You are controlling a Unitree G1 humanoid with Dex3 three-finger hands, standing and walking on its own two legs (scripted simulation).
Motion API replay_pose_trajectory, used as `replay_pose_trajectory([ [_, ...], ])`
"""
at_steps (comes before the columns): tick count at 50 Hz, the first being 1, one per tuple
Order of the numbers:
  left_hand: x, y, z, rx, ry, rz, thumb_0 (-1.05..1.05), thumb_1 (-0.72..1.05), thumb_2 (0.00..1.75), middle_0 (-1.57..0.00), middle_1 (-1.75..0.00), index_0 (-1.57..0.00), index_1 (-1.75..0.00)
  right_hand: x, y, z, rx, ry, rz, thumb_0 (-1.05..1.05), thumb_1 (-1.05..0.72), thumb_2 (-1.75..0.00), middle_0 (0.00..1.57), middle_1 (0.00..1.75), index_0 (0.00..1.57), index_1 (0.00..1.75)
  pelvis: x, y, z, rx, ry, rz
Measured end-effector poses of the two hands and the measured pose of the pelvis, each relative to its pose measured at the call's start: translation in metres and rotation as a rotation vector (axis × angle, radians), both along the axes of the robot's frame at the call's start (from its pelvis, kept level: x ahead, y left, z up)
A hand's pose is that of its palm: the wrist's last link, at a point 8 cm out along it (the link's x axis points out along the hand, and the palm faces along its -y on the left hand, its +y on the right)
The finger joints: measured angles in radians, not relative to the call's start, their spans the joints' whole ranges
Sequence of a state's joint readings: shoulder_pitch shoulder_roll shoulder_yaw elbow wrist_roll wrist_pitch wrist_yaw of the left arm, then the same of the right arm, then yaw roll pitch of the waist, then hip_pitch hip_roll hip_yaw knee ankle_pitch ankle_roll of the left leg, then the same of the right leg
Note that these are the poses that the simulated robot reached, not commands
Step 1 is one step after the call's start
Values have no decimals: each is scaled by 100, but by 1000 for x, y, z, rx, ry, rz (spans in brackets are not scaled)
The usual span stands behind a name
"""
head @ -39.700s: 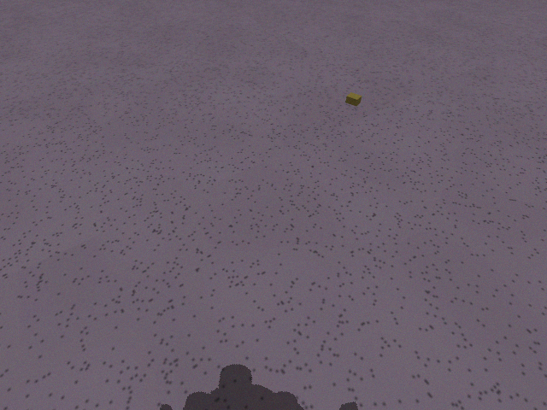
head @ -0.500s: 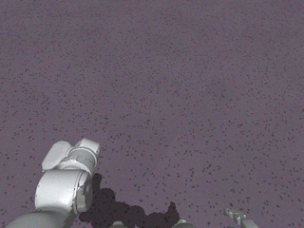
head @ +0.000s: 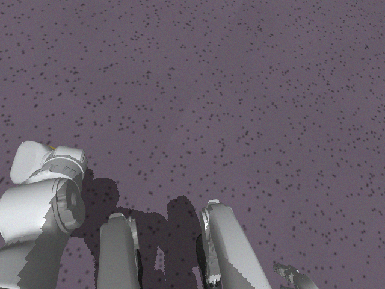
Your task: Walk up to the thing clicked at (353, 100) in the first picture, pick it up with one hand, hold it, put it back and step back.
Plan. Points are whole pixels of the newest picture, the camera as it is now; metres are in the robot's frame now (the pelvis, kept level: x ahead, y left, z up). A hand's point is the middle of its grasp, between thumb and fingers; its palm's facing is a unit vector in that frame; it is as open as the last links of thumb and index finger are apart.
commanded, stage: crouch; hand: left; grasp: from above
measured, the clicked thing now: (57, 164) +0.42 +0.28 -0.17
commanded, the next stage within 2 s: lower in 1.00 s
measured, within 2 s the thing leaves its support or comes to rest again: neither
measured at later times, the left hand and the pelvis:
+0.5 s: hand (77, 174) +0.42 +0.26 -0.28, palm faces -0.04 -0.49 -0.87, open 10.5 cm; pelvis -0.02 +0.01 -0.14, yaw -2 degrees
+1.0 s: hand (83, 173) +0.44 +0.27 -0.35, palm faces -0.05 -0.45 -0.89, open 10.5 cm; pelvis -0.03 +0.01 -0.20, yaw -5 degrees
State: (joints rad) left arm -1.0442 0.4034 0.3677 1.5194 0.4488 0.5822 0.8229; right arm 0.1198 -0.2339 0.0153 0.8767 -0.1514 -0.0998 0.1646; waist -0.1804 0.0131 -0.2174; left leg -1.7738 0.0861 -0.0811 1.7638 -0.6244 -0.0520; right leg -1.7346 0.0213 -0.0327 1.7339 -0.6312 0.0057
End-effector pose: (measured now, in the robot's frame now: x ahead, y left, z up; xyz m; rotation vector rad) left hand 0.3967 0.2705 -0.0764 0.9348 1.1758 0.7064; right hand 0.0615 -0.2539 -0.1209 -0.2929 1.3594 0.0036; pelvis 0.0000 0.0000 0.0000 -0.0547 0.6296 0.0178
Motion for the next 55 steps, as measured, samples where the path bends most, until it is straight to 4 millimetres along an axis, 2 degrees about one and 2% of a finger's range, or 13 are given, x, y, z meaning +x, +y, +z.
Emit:
replay_pose_trajectory([
  [5,-3,9,-49,-15,-2,28,2,6,40,-102,-61,-59,-47,-16,7,-42,18,40,-6,1,-91,-91,20,30,20,30,-9,2,-40,-8,23,-4],
  [10,-4,12,-87,-27,6,21,3,8,39,-104,-57,-60,-43,-26,11,-73,32,70,-13,1,-92,-91,20,30,20,30,-14,5,-71,-14,39,-5],
  [15,1,8,-112,-34,6,6,3,8,37,-107,-53,-62,-39,-31,6,-96,32,77,-13,1,-92,-91,20,30,20,30,-17,7,-97,-15,45,-6],
  [22,12,2,-137,-39,14,-11,3,9,36,-110,-49,-63,-34,-37,-10,-120,14,66,-10,1,-92,-91,20,30,20,30,-20,6,-129,-15,42,-18],
  [31,24,2,-172,-10,35,-59,3,10,35,-112,-46,-64,-31,-62,-23,-144,6,104,-31,1,-92,-91,20,30,20,30,-23,5,-163,-19,16,-33],
  [40,29,0,-203,-15,45,-18,3,11,35,-111,-47,-63,-31,-90,-25,-159,27,172,-39,1,-92,-91,20,30,20,30,-26,4,-184,-36,-26,-40],
  [49,40,2,-216,4,36,-25,3,12,34,-110,-48,-62,-32,-105,-21,-165,51,198,-43,1,-93,-91,20,30,20,30,-28,6,-195,-58,-62,-48],
  [55,38,6,-220,11,45,-4,2,12,34,-109,-49,-61,-33,-108,-20,-162,62,198,-37,0,-93,-91,20,30,20,30,-29,7,-197,-67,-73,-51],
])
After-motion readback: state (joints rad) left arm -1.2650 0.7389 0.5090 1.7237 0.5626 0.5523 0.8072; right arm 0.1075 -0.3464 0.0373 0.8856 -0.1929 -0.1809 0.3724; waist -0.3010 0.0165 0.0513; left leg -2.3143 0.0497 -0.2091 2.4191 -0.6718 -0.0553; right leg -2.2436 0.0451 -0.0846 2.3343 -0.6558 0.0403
